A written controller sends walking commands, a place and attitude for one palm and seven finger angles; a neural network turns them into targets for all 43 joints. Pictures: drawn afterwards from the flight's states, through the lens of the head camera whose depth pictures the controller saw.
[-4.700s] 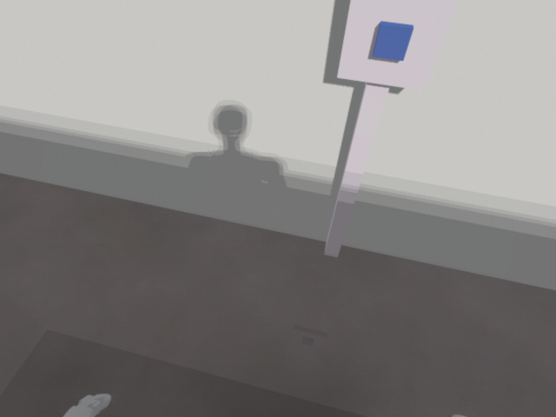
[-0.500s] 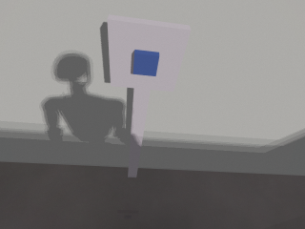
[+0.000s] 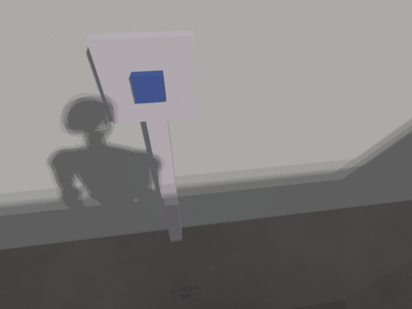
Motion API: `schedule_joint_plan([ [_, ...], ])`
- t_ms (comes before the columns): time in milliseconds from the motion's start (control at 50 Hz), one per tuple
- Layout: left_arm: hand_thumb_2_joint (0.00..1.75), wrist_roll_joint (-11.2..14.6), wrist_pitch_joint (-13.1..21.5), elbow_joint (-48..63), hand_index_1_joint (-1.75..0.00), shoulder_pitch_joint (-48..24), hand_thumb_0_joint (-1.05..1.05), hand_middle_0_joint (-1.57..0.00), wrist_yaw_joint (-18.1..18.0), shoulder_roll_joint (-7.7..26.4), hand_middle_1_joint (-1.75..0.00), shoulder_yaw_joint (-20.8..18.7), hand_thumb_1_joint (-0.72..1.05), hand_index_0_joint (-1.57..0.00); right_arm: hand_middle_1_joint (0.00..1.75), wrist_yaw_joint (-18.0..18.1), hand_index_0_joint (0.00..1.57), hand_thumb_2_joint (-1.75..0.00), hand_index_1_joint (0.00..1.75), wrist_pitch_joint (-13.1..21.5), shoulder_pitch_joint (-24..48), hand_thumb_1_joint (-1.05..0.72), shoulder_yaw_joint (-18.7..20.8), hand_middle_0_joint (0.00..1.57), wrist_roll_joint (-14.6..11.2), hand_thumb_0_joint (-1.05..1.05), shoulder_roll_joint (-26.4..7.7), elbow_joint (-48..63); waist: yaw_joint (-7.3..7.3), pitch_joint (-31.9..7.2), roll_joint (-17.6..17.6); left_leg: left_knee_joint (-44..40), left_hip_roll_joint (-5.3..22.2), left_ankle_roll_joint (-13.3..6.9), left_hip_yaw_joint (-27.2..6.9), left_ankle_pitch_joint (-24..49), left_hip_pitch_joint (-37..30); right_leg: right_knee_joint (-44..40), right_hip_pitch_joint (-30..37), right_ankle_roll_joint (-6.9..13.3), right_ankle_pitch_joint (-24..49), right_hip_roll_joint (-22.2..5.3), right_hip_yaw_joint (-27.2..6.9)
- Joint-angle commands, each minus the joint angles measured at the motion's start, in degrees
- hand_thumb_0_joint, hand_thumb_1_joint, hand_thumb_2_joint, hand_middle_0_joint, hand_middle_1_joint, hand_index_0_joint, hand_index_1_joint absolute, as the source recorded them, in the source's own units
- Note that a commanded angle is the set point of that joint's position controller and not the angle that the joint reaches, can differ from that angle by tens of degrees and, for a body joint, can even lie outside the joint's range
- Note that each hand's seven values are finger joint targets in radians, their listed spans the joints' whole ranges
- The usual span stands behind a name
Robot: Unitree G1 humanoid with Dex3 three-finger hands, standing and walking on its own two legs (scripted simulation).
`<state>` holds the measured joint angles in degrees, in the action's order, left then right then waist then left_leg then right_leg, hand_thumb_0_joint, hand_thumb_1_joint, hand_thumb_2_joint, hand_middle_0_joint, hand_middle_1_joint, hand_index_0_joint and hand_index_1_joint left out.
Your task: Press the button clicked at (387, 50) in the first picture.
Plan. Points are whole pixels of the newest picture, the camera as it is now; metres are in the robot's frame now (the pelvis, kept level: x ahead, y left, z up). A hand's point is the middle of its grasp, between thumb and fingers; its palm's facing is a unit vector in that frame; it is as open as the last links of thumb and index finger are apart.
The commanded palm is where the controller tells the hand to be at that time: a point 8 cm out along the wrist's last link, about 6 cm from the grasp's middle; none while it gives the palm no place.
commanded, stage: come to a stop and stand still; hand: left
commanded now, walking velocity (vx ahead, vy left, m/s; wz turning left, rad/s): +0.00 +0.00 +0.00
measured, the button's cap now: (149, 86) +0.56 +0.14 +0.16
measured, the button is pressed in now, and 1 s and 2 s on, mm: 0 0 0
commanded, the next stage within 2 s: look again from close up in 0.44 s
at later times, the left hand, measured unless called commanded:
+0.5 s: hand out of the picture -0.04 +0.10 -0.18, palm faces +0.09 -0.99 -0.12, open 7.3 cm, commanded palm none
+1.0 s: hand out of the picture +0.01 +0.19 -0.18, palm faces +0.03 -0.98 -0.21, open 7.3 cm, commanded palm none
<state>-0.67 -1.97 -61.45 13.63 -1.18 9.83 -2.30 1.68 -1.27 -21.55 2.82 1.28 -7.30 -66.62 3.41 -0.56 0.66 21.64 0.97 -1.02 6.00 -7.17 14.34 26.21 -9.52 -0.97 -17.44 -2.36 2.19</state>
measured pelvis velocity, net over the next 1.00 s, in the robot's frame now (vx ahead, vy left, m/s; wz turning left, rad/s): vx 0.00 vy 0.01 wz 0.01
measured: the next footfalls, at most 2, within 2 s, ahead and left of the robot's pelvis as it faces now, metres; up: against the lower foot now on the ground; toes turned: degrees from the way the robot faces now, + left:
left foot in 1.70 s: +0.15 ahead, +0.06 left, +0.00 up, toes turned +15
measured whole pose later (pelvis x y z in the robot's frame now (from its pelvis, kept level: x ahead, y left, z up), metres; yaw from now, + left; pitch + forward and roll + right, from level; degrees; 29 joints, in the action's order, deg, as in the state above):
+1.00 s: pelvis +0.00 +0.01 -0.01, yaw +1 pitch -1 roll +0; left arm -0.8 0.3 -60.6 16.4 -2.0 10.3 0.2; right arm 1.1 0.7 -17.4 -0.5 1.0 -8.7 -61.8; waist 0.2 0.6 0.5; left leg 28.3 -1.1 -2.5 3.6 -14.3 13.5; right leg 28.5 -10.3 -0.7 -17.5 -2.3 3.0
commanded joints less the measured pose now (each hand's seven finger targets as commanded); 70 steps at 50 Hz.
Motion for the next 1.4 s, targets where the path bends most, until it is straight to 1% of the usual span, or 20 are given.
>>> schedule_joint_plan([
  [0, 0.9, -0.2, 1.7, -0.6, -0.3, 5.6, 0.0, -0.2, -1.2, 6.8, -0.3, -0.2, 0.9, -0.2, 0.3, -0.3, 0.2, -0.9, 0.3, 0.8, -0.9, -0.9, -0.6, 0.2, -0.7, 0.0, -1.3, 2.4, -2.63, 5.8, 10.7, 3.6, 2.5, 2.1, -3.3, -13.7, 6.7, -18.4, -2.9, 5.2, -12.3, -12.9, -13.2],
  [20, 0.9, -0.2, 1.6, 0.4, -0.3, 3.2, 0.0, -0.2, -1.2, 6.9, -0.3, -0.1, 0.9, -0.2, 0.3, -0.5, 0.2, -0.9, 0.3, 0.6, -1.1, -0.9, -0.7, 0.2, -0.3, 0.0, -1.4, 2.5, -2.05, 7.1, 9.4, 6.0, 2.4, 1.8, -3.4, -13.2, 3.9, -19.6, -8.6, 6.0, -16.3, -13.7, -13.1],
  [40, 0.9, 0.0, 2.1, 0.4, -0.3, 2.8, 0.0, -0.2, -1.3, 6.0, -0.3, -0.1, 0.9, -0.2, 0.3, -0.5, 0.2, -0.9, 0.3, 0.0, -0.5, -0.9, -0.6, 0.2, 0.2, 0.0, -1.7, 2.0, -2.81, 9.5, 15.1, 8.9, 2.8, 1.6, -3.7, -12.0, 3.9, -20.6, -11.7, 6.0, -16.4, -11.3, -13.2],
  [60, 0.9, 0.0, 2.3, 0.1, -0.3, 3.0, 0.0, -0.2, -1.3, 4.5, -0.3, 0.2, 0.9, -0.2, 0.3, -0.4, 0.2, -0.9, 0.3, -0.1, -0.6, -0.9, -0.6, 0.2, 0.2, 0.0, -2.3, 1.9, -2.82, 11.5, 15.0, 10.9, 3.0, 1.5, -4.1, -10.9, 4.8, -20.0, -11.6, 6.1, -12.4, -10.5, -12.2],
  [160, 0.9, 0.6, 3.2, -0.7, -0.3, 5.2, 0.0, -0.2, -1.2, 2.0, -0.3, 1.0, 0.9, -0.2, 0.3, 0.1, 0.2, -0.9, 0.3, 0.7, -2.6, -0.9, -1.3, 0.2, -0.2, 0.0, -1.7, 0.5, -2.17, 8.3, 5.5, 7.0, 4.2, 2.0, -4.3, -4.1, 1.6, -11.8, -4.7, 6.0, 9.9, -7.7, -7.0],
  [280, 0.9, 0.6, 2.9, -2.3, -0.3, 7.5, 0.0, -0.2, -1.2, 2.2, -0.3, 1.0, 0.9, -0.2, 0.3, 1.0, 0.2, -0.9, 0.3, 1.3, -0.6, -0.9, -1.5, 0.2, -0.7, 0.0, -3.2, -0.1, -3.05, 4.5, -4.0, 2.6, 6.1, 1.9, -5.4, 6.5, -5.0, -8.3, -2.1, 2.5, 17.3, -4.0, -4.7],
  [360, 0.9, 0.5, 3.2, -3.3, -0.3, 8.5, 0.0, -0.2, -1.2, 2.1, -0.3, 1.1, 0.9, -0.2, 0.3, 1.2, 0.2, -0.9, 0.3, 1.6, 0.7, -0.9, -1.5, 0.2, -0.8, 0.0, -3.5, 0.4, -2.84, 2.5, -2.0, 1.6, 6.1, 1.9, -5.0, 6.1, -6.0, -8.2, 0.3, 2.4, 19.2, -4.1, -4.3],
  [500, 0.9, 0.2, 3.1, -4.2, -0.3, 9.8, 0.0, -0.2, -1.3, 0.8, -0.3, 1.5, 0.9, -0.2, 0.3, 1.1, 0.2, -0.9, 0.3, 1.2, 2.4, -0.9, -1.5, 0.2, -0.8, 0.0, -3.6, 0.8, -2.96, 7.3, 0.0, 0.2, 5.6, 1.7, -5.4, 2.0, -5.7, -11.0, -3.6, 2.3, 9.7, -3.8, -4.8],
  [520, 0.9, -1.1, 5.3, -5.0, -0.3, 15.3, 0.0, -0.2, -3.4, 3.4, -0.3, 1.1, 0.9, -0.2, 0.3, 0.2, 0.2, -0.9, 0.3, 2.8, 9.7, -0.9, -1.8, 0.2, -1.1, 0.0, -5.0, 5.7, -6.43, 7.7, 4.5, 15.9, 3.8, 3.0, -3.2, -4.4, 2.9, -9.2, -1.9, -2.4, 45.9, -8.8, -11.7],
  [540, 0.9, -1.1, 5.9, -2.3, -0.3, 13.0, 0.0, -0.2, -3.1, 5.0, -0.3, 1.0, 0.9, -0.2, 0.3, -0.1, 0.2, -0.9, 0.3, 2.0, 5.7, -0.9, -1.7, 0.2, -0.8, 0.0, -2.6, 8.0, -2.11, 4.4, 3.4, 18.1, 2.2, 1.1, -6.3, -12.7, 4.4, -6.9, 0.5, -0.2, 46.9, -11.0, -9.7],
  [560, 0.9, -1.0, 5.7, -1.3, -0.3, 11.2, 0.0, -0.2, -2.6, 4.3, -0.3, 1.2, 0.9, -0.2, 0.3, -0.1, 0.2, -0.9, 0.3, 1.9, 4.9, -0.9, -1.4, 0.2, -0.7, 0.0, -2.4, 7.5, -2.23, 3.3, 0.1, 18.0, 2.5, 0.6, -5.2, -13.5, 3.8, -6.2, 0.5, 3.1, 41.7, -10.2, -8.0],
  [600, 0.9, -0.9, 5.7, 0.0, -0.3, 8.9, 0.0, -0.2, -2.2, 4.5, -0.3, 1.0, 0.9, -0.2, 0.3, -0.5, 0.2, -0.9, 0.3, 2.0, 3.3, -0.9, -1.6, 0.2, -0.8, 0.0, -2.1, 7.6, -1.72, 0.2, 2.1, 13.2, 1.8, 1.0, -3.9, -10.3, 0.9, -5.5, 0.6, 6.3, 28.5, -8.3, -6.0],
  [620, 0.9, -0.7, 5.5, 0.6, -0.3, 8.3, 0.0, -0.2, -2.2, 4.1, -0.3, 1.1, 0.9, -0.2, 0.3, -0.5, 0.2, -0.9, 0.3, 2.2, 2.1, -0.9, -1.7, 0.2, -0.8, 0.0, -2.6, 7.7, -1.32, -0.3, 4.7, 10.2, 1.9, 0.9, -4.3, -7.7, -1.4, -5.0, -1.0, 6.3, 21.6, -7.2, -5.6],
  [680, 0.9, -0.4, 4.3, 1.2, -0.3, 8.0, 0.0, -0.2, -2.0, 1.5, -0.3, 1.6, 0.9, -0.2, 0.3, -0.2, 0.2, -0.9, 0.3, 3.1, 0.5, -0.9, -1.7, 0.2, -0.3, 0.0, -5.4, 7.6, -2.22, 2.6, 0.1, 4.8, 5.6, -1.1, -8.3, 0.7, -2.1, -2.5, -5.2, 4.0, 6.4, -2.5, -3.3],
  [740, 0.9, -0.3, 3.3, 1.1, -0.3, 8.7, 0.0, -0.2, -1.5, 2.4, -0.3, 1.7, 0.9, -0.2, 0.3, 0.0, 0.2, -0.9, 0.3, 3.0, 3.2, -0.9, -2.1, 0.2, -0.4, 0.0, -6.0, 8.0, -4.04, 7.0, -4.6, 0.5, 5.9, -2.2, -10.9, -3.7, 3.7, -1.9, -3.9, 3.3, 1.0, -1.3, -2.6],
  [900, 0.9, -0.4, 2.8, 1.8, -0.3, 7.9, 0.0, -0.2, -0.9, 4.0, -0.3, 1.9, 0.9, -0.2, 0.3, -0.1, 0.2, -0.9, 0.3, 3.2, 2.8, -0.9, -2.3, 0.2, -0.2, 0.0, -7.6, 7.7, -4.43, 5.8, -2.6, -3.2, 5.5, -2.7, -12.1, -8.7, 3.9, -1.6, -2.3, 2.9, 1.3, -1.8, -2.0],
  [1120, 0.9, -0.2, 3.1, 1.0, -0.3, 7.3, 0.0, -0.2, -0.9, 4.5, -0.3, 1.8, 0.9, -0.2, 0.3, 0.1, 0.2, -0.9, 0.3, 3.6, 2.1, -0.9, -2.5, 0.2, -0.5, 0.0, -7.4, 5.8, -4.08, 1.8, -0.8, -0.4, 5.1, -2.5, -9.8, 1.9, -1.1, -2.1, -1.1, 2.6, 6.6, -3.2, -2.5],
  [1240, 0.9, -1.2, 2.1, 1.1, -0.3, 7.2, 0.0, -0.2, -0.2, 3.3, -0.3, 1.6, 0.9, -0.2, 0.3, 0.3, 0.2, -0.9, 0.3, 2.5, 0.7, -0.9, -1.1, 0.2, -0.1, 0.0, -9.4, 5.3, -2.93, 6.5, -4.3, -5.9, 9.6, -5.9, -18.4, -16.9, 0.7, 4.2, -8.2, 2.5, -5.4, 0.0, 2.0],
  [1300, 0.9, -1.5, 1.9, 1.8, -0.3, 7.3, 0.0, -0.2, 0.3, 3.1, -0.3, 1.2, 0.9, -0.2, 0.3, 0.7, 0.2, -0.9, 0.3, 2.4, -0.4, -0.9, -0.3, 0.2, 0.1, 0.0, -10.0, 5.7, -2.61, 6.5, -6.2, -5.7, 11.7, -8.2, -22.5, -16.9, -0.4, 7.3, -11.9, 2.7, -7.0, 0.4, 2.0],
  [1380, 0.9, -1.3, 2.6, 1.3, -0.3, 11.2, 0.0, -0.2, 0.5, 3.6, -0.3, 0.5, 0.9, -0.2, 0.3, 0.7, 0.2, -0.9, 0.3, 2.8, 1.7, -0.9, -0.2, 0.2, 0.1, 0.0, -8.7, 7.1, -4.59, 3.0, -1.2, 3.0, 8.1, -6.1, -15.4, -7.0, 6.7, 0.2, -0.6, 3.6, -1.1, -1.8, -1.0],
])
